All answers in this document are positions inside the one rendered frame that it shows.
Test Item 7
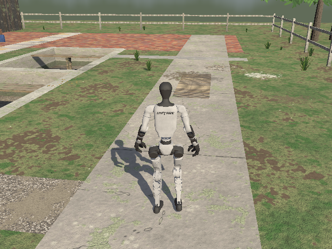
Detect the right robot forearm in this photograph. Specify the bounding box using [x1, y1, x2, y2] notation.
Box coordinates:
[187, 125, 198, 146]

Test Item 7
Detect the right robot upper arm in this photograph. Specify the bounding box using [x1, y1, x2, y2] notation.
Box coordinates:
[176, 104, 192, 133]

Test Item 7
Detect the robot left shin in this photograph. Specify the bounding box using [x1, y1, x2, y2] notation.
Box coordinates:
[153, 172, 162, 206]

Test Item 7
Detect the robot right thigh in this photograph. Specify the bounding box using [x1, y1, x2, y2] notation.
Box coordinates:
[173, 144, 184, 178]

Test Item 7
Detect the left robot hand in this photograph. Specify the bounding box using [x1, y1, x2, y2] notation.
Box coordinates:
[134, 142, 146, 153]

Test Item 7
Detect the left robot forearm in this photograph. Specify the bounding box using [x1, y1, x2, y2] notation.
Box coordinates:
[136, 125, 145, 143]

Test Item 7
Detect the right robot hand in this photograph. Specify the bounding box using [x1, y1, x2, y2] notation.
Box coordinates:
[188, 144, 200, 157]

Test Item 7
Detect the left robot upper arm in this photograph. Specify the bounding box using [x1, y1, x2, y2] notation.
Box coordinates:
[140, 104, 155, 133]

